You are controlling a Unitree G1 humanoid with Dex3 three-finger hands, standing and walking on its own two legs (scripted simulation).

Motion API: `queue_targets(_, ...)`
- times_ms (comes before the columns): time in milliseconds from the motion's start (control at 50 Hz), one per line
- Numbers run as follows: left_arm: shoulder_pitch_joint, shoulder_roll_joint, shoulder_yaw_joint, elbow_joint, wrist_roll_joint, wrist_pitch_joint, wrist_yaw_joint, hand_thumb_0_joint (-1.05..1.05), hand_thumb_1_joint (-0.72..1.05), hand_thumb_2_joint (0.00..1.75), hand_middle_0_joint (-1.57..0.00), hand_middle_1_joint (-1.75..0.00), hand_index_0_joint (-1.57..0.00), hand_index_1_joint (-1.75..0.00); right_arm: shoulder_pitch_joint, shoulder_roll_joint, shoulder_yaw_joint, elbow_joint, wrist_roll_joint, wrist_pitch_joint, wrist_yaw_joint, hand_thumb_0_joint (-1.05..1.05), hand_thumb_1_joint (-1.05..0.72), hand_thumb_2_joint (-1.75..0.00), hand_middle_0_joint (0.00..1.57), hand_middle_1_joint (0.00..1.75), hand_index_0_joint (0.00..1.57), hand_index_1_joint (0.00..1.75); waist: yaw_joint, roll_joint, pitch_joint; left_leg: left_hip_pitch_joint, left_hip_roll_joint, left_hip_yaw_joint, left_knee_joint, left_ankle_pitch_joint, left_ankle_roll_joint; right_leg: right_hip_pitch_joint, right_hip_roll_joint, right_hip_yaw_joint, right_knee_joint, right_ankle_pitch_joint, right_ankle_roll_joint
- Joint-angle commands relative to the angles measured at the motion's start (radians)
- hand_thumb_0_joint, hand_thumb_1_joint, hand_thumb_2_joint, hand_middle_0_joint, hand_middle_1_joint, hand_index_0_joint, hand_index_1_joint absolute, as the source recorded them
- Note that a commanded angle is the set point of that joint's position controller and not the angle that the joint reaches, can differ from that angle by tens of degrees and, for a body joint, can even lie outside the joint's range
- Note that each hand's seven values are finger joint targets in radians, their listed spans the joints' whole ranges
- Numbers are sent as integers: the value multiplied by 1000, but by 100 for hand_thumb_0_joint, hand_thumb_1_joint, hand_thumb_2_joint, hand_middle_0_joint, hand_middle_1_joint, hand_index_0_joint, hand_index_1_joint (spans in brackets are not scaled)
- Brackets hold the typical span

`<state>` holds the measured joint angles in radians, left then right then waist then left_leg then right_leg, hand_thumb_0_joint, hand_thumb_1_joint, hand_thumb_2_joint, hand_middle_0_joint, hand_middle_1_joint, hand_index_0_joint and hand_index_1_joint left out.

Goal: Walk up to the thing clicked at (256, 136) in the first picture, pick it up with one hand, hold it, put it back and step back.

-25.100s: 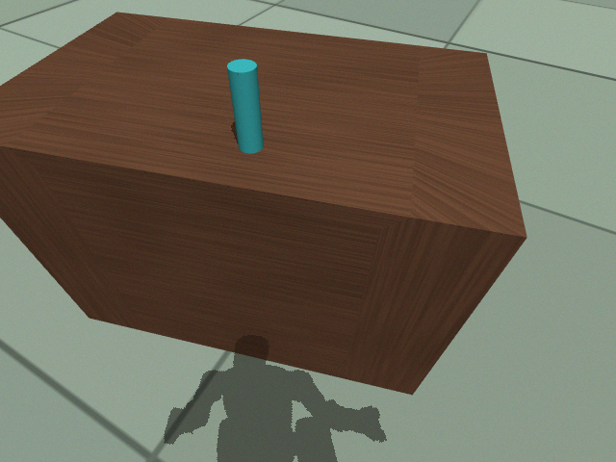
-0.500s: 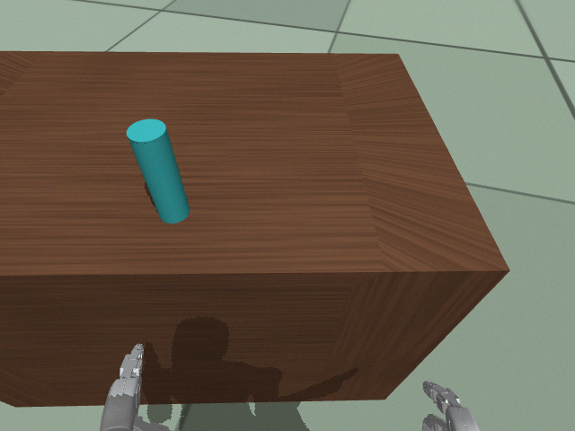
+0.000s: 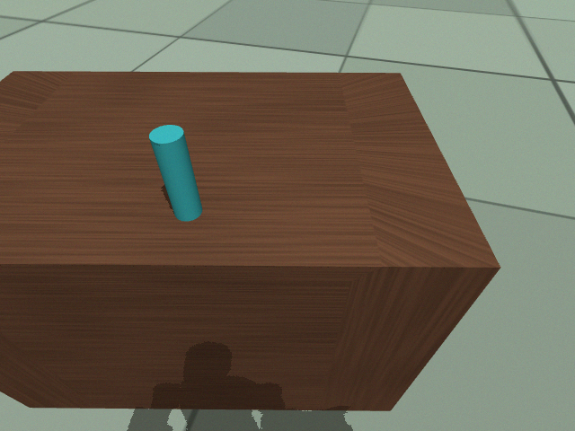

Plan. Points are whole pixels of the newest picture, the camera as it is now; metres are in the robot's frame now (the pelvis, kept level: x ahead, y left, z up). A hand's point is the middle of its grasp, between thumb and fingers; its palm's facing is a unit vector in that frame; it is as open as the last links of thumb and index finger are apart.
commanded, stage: home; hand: left
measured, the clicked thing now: (178, 176) +0.48 +0.18 +0.11
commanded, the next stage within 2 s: stand in 1.28 s
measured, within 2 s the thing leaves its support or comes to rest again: neither
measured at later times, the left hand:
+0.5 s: hand out of the picture +0.04 +0.25 -0.15, palm faces -0.04 -0.93 -0.36, open 17.5 cm
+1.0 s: hand out of the picture +0.09 +0.25 -0.15, palm faces -0.03 -0.93 -0.36, open 17.4 cm
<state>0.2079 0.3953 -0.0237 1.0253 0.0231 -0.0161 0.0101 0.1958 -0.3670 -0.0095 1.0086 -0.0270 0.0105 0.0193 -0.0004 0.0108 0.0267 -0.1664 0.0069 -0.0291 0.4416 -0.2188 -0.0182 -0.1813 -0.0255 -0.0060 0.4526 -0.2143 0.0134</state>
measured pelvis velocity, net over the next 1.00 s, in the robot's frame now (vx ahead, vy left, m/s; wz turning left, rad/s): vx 0.01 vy -0.01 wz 0.00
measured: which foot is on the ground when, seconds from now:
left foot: down 0.00-1.00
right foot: down 0.00-1.00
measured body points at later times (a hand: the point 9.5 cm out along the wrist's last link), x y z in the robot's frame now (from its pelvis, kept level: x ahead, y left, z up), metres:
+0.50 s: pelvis -0.01 -0.01 +0.00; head -0.01 -0.01 +0.45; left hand +0.04 +0.30 -0.13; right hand +0.04 -0.31 -0.14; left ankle +0.02 +0.13 -0.74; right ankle +0.02 -0.13 -0.74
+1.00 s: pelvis +0.01 -0.01 +0.01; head +0.02 -0.01 +0.46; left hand +0.09 +0.30 -0.12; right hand +0.09 -0.31 -0.13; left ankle +0.02 +0.13 -0.74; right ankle +0.02 -0.13 -0.74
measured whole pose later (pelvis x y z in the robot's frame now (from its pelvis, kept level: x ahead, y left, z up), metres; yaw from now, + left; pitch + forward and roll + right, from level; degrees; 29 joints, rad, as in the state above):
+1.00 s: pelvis +0.01 -0.01 +0.01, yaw +0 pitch -3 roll +0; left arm 0.11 0.35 -0.01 1.13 0.01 -0.01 0.00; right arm 0.12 -0.36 0.01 1.10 -0.01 0.00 0.01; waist 0.00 0.01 0.05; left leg -0.12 0.03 -0.03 0.34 -0.18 -0.03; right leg -0.13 -0.01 -0.01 0.34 -0.17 0.00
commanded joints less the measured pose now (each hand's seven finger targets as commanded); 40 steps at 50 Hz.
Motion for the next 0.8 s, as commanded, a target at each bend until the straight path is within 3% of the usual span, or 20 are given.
queue_targets(0,-81,199,33,-22,-2,-28,5,0,-59,3,-4,-4,-4,-5,-72,-197,-30,-32,8,-31,-9,0,-90,-90,20,30,20,30,2,12,-3,-19,94,-99,-148,-40,41,-15,-80,94,-131,-44,-43)
queue_targets(60,-69,208,35,11,-4,-20,2,0,-60,2,-4,-4,-4,-4,-70,-210,-27,-7,4,-28,-10,0,-90,-90,20,30,20,30,11,13,35,-81,98,-117,-188,-159,42,-11,-72,92,-133,-107,-41)
queue_targets(120,-63,212,36,29,-4,-23,0,0,-60,3,-4,-4,-4,-4,-53,-205,-24,8,7,-29,-9,0,-90,-90,20,30,20,30,4,-3,11,-52,91,-106,-175,-114,42,-16,-78,106,-152,-105,-41)
queue_targets(220,-69,225,40,35,-3,-18,2,0,-57,4,-5,-5,-5,-5,-32,-203,-27,26,8,-21,-6,0,-90,-90,20,30,20,30,-2,-28,60,-44,73,-94,-141,-170,45,-115,-88,138,-219,-275,-44)
queue_targets(280,-63,216,45,38,-7,-18,2,0,-57,4,-5,-5,-5,-5,-29,-204,-28,28,6,-25,-8,0,-90,-90,20,30,20,30,1,-8,20,-42,86,-101,-148,-138,48,-72,-84,129,-188,-190,-46)
queue_targets(300,-64,206,44,39,-9,-20,1,0,-57,4,-5,-5,-5,-5,-30,-202,-26,26,5,-28,-11,0,-90,-90,20,30,20,30,2,-1,-2,-48,93,-103,-155,-99,49,-28,-85,124,-167,-116,-46)
queue_targets(380,-65,202,46,46,-11,-18,1,0,-58,4,-5,-5,-4,-5,-37,-201,-23,30,9,-30,-15,0,-90,-90,20,30,20,30,9,-6,20,-56,88,-98,-153,-87,44,-28,-85,124,-173,-117,-43)
queue_targets(600,-105,186,46,55,-13,-19,1,0,-57,4,-5,-5,-5,-5,-59,-202,-14,34,17,-36,-24,0,-90,-90,20,30,20,30,3,-9,-36,-2,108,-89,-144,98,37,58,-95,103,-146,116,-37)
queue_targets(780,-127,180,47,59,-13,-17,0,0,-56,5,-5,-5,-5,-5,-85,-208,-16,39,18,-34,-28,0,-90,-90,20,30,20,30,5,-14,-46,32,110,-80,-143,137,30,73,-96,95,-163,155,-32)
